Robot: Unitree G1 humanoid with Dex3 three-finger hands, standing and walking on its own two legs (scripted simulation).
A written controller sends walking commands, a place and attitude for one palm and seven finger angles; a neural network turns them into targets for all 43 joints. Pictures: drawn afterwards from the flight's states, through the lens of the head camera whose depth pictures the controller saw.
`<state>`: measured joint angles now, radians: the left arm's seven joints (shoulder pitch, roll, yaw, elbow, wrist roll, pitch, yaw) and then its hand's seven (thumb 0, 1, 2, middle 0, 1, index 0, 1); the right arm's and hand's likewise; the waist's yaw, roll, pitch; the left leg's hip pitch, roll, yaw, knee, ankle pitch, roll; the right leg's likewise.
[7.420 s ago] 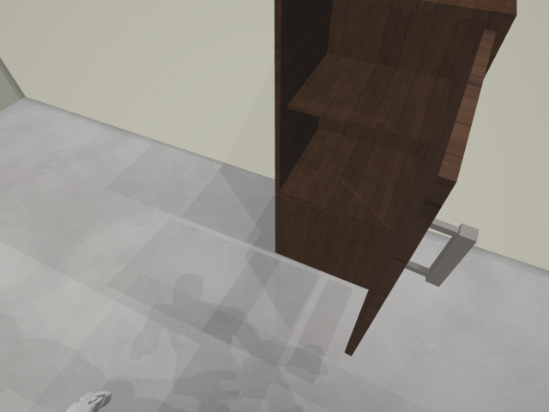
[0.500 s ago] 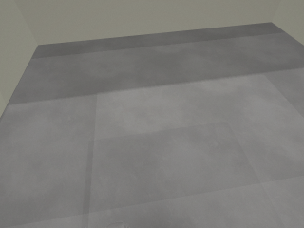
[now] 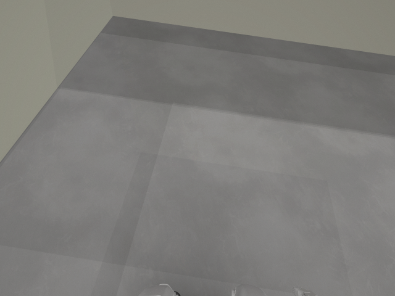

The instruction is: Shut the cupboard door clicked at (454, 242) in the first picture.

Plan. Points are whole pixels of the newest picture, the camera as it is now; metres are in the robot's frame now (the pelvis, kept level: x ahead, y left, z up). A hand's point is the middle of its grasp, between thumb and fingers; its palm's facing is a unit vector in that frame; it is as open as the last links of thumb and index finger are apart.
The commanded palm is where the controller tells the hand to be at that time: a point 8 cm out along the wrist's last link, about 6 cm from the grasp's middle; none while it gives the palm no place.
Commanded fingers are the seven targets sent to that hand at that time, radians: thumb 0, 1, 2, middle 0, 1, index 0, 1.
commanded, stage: walk to a spot facing it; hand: left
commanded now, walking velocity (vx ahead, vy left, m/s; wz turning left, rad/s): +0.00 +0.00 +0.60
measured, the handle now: out of the picture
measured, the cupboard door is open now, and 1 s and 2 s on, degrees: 86 86 86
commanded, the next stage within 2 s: none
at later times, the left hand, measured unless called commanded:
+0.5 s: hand out of the picture +0.08 +0.15 -0.13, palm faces +0.29 -0.91 -0.28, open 7.4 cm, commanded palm none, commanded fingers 0.00 0.90 0.90 -0.20 -0.30 -0.20 -0.30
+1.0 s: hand out of the picture -0.13 +0.16 -0.17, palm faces +0.63 -0.72 -0.28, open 7.4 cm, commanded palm none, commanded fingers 0.00 0.90 0.90 -0.20 -0.30 -0.20 -0.30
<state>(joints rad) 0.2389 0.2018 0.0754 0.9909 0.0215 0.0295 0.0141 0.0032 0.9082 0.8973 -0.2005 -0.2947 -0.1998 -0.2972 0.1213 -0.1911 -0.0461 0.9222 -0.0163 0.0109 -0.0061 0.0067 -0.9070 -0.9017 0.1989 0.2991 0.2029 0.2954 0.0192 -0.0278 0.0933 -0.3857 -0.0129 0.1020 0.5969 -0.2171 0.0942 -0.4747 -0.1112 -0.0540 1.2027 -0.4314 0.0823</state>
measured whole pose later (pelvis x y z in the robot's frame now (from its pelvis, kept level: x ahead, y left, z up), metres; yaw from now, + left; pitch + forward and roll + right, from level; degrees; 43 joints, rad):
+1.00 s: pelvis -0.01 -0.03 +0.00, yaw +37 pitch -1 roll -1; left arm 0.26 0.29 0.08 0.94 0.02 0.07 0.02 0.00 0.91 0.90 -0.20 -0.29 -0.20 -0.30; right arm 0.06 -0.25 -0.05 0.86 -0.01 0.03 0.01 0.01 -0.91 -0.90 0.20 0.30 0.20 0.30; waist 0.04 -0.05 0.11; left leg -0.27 -0.01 0.03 0.59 -0.32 0.04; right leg -0.44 -0.14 -0.07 1.12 -0.49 0.10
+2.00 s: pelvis -0.04 -0.02 +0.01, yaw +73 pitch +0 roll -2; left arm 0.21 0.29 0.08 0.92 0.02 0.06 0.01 0.00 0.91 0.90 -0.20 -0.29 -0.20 -0.30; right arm 0.13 -0.22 -0.05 0.89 -0.01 0.02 0.00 0.01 -0.90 -0.90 0.20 0.30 0.20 0.30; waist 0.03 -0.04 0.09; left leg -0.23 -0.03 0.00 0.50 -0.26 0.07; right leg -0.50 -0.12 -0.03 1.17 -0.37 0.11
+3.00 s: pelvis -0.08 +0.16 -0.01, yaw +109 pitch -1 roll +0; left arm 0.43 0.19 0.04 1.07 0.01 -0.01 0.00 0.01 0.91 0.90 -0.20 -0.29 -0.20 -0.30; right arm 0.05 -0.23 -0.04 0.89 -0.01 -0.05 0.01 0.01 -0.91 -0.90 0.20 0.30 0.20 0.30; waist 0.07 0.00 0.12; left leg -0.35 -0.05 0.12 0.65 -0.28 0.10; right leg -0.36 -0.17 -0.07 1.33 -0.42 0.06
